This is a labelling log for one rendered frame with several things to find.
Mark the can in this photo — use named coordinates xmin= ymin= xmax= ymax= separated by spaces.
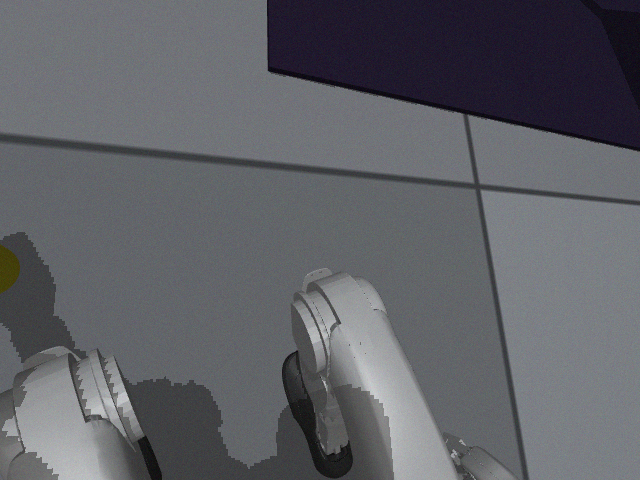
xmin=0 ymin=244 xmax=20 ymax=293

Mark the left robot foot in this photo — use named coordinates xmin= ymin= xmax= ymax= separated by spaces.
xmin=137 ymin=435 xmax=162 ymax=480

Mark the right robot foot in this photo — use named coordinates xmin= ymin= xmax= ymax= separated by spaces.
xmin=282 ymin=351 xmax=353 ymax=479

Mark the right robot hand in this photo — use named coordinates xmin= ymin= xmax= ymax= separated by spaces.
xmin=442 ymin=432 xmax=519 ymax=480

